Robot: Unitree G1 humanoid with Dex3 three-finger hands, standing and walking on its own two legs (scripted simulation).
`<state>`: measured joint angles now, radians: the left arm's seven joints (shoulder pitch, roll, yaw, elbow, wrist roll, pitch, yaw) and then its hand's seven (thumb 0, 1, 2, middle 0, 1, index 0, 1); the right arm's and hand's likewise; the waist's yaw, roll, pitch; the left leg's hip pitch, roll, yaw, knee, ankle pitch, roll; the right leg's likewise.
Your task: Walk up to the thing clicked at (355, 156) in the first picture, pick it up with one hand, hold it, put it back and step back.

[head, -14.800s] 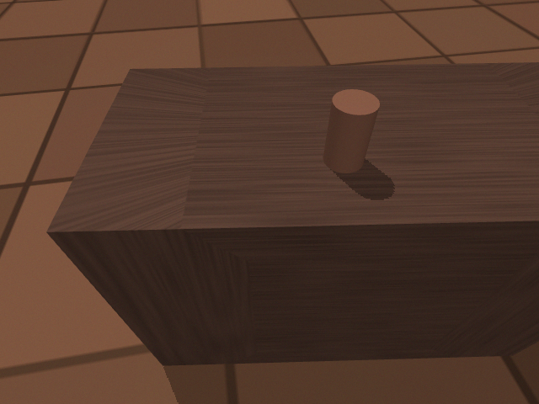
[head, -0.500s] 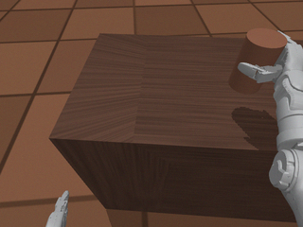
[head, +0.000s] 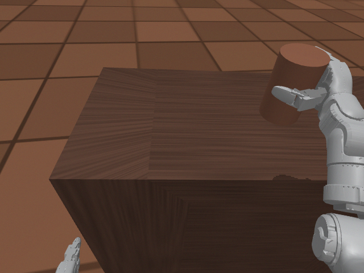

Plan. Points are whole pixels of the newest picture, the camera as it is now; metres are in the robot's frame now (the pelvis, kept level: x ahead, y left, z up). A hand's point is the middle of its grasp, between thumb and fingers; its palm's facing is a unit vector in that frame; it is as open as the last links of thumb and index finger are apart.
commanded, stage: lift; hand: right
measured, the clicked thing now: (289, 86) +0.41 -0.19 +0.26
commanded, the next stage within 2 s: hold in 0.60 s
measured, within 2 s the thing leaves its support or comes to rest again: neither
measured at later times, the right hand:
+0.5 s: hand (309, 84) +0.33 -0.17 +0.31, palm faces +0.15 +0.99 +0.00, open 11.2 cm
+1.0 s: hand (316, 75) +0.32 -0.17 +0.33, palm faces +0.13 +0.99 -0.01, open 11.2 cm
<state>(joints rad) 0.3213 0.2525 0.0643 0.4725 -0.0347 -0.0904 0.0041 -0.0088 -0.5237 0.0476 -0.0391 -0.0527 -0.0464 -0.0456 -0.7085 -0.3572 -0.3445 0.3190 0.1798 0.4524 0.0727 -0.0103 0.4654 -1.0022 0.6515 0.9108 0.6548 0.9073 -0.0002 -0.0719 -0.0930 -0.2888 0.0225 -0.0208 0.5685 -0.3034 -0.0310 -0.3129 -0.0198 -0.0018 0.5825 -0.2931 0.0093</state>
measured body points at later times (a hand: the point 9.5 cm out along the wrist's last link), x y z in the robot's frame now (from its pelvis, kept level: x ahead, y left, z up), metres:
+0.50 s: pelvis -0.03 +0.01 +0.00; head -0.08 +0.04 +0.45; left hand +0.14 +0.26 -0.07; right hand +0.32 -0.23 +0.31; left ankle +0.00 +0.14 -0.73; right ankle +0.01 -0.13 -0.73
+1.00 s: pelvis -0.02 +0.01 +0.00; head -0.08 +0.05 +0.45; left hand +0.15 +0.26 -0.07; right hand +0.31 -0.22 +0.33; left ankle +0.00 +0.14 -0.73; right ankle +0.01 -0.13 -0.73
